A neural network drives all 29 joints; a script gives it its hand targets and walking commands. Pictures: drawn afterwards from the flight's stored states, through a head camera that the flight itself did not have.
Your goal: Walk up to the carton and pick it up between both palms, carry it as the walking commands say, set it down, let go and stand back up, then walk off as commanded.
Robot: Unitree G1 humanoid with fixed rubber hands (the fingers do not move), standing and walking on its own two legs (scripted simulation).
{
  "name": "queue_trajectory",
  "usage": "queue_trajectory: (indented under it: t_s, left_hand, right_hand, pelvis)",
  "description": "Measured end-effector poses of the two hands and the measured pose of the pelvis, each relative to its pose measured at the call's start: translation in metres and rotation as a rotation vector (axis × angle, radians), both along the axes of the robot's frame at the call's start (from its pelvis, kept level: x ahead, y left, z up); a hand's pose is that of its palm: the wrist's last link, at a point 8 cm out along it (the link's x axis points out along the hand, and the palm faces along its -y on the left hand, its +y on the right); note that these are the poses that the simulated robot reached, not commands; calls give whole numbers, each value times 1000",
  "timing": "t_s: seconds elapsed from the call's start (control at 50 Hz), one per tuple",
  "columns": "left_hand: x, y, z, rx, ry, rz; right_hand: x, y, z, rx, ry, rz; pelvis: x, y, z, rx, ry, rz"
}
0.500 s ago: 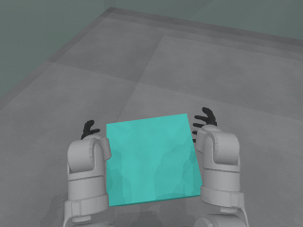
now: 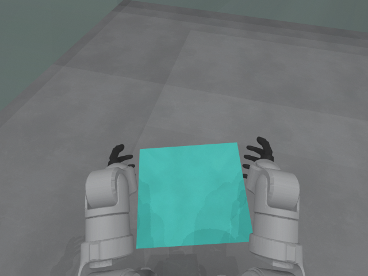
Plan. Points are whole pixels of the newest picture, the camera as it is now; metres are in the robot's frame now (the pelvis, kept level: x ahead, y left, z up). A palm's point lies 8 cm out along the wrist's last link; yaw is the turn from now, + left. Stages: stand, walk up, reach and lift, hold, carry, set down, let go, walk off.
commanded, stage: carry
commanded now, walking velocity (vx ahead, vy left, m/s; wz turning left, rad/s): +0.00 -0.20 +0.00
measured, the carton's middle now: (191, 196) +0.31 -0.02 -0.04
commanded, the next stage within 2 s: none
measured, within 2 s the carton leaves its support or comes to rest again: neither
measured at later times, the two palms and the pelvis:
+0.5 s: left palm (101, 219) +0.21 +0.14 +0.08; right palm (271, 219) +0.21 -0.14 +0.09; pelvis -0.10 +0.00 +0.01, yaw -1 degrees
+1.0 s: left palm out of the picture +0.10 +0.04 +0.08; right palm (357, 267) +0.13 -0.25 +0.10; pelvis -0.20 -0.12 +0.01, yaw +5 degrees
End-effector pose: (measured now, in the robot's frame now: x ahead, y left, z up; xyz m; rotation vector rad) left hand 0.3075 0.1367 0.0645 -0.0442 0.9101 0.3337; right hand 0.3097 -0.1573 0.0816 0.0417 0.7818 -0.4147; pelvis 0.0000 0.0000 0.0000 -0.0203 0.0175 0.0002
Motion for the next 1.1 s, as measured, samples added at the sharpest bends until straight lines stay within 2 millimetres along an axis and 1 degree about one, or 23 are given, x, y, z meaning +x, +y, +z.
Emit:
queue_trajectory:
  t_s: [0.06, 0.12, 0.16, 0.24, 0.32, 0.4, 0.48, 0.54, 0.62, 0.68, 0.72, 0.78, 0.84, 0.94, 1.02, 1.06, 1.1]
  left_hand:
    - [-11, 16, 1, -7, -29, -3]
    - [-29, 34, 3, 9, -17, 13]
    - [-38, 42, 6, 30, -11, 32]
    - [-52, 48, 11, 61, -4, 64]
    - [-62, 45, 15, 81, -5, 81]
    - [-74, 34, 18, 95, -15, 84]
    - [-89, 14, 20, 115, -24, 71]
    - [-103, -6, 22, 144, -31, 60]
    - [-125, -41, 22, 185, -36, 38]
    - [-146, -66, 22, 176, -3, 10]
    - [-154, -78, 23, 156, 18, -18]
    - [-162, -93, 26, 139, 17, -24]
    - [-170, -99, 28, 120, -7, -1]
    - [-191, -98, 20, 98, -21, 63]
    - [-210, -97, 9, 53, -15, 93]
    - [-221, -98, 5, 54, 8, 110]
    - [-228, -102, 5, 66, 39, 112]
  right_hand:
    - [-9, 18, 7, -38, -27, -8]
    - [-21, 36, 11, -34, -11, 25]
    - [-29, 44, 13, -26, 1, 46]
    - [-44, 52, 15, -21, 18, 69]
    - [-57, 50, 16, -29, 29, 71]
    - [-74, 38, 12, -27, 33, 66]
    - [-94, 19, 7, -5, 27, 52]
    - [-112, -2, 1, 24, 20, 40]
    - [-137, -36, -12, 81, 12, 22]
    - [-159, -62, -19, 106, 40, 9]
    - [-169, -77, -19, 110, 58, 3]
    - [-175, -92, -13, 100, 51, -4]
    - [-173, -97, -4, 77, 17, 8]
    - [-170, -95, 12, 40, -26, 68]
    - [-180, -92, 16, -4, -30, 97]
    - [-189, -92, 15, 0, -8, 107]
    - [-194, -97, 13, 6, 23, 118]
  pelvis:
    - [-12, 15, -4, -11, -1, 13]
    - [-23, 25, 2, -29, -12, 13]
    - [-30, 30, 6, -37, -13, 13]
    - [-47, 33, 12, -42, 0, 11]
    - [-64, 29, 14, -40, 20, 7]
    - [-81, 20, 13, -32, 27, 1]
    - [-99, 6, 9, -21, 21, -12]
    - [-114, -9, 5, -11, 17, -24]
    - [-136, -35, -2, 7, 9, -43]
    - [-148, -53, 5, 38, -7, -39]
    - [-155, -64, 10, 59, -4, -42]
    - [-164, -79, 14, 66, 7, -29]
    - [-172, -93, 13, 62, 12, 8]
    - [-188, -111, 9, 55, 21, 60]
    - [-202, -122, 6, 36, 18, 81]
    - [-205, -128, 9, 29, 10, 76]
    - [-208, -134, 12, 12, 8, 65]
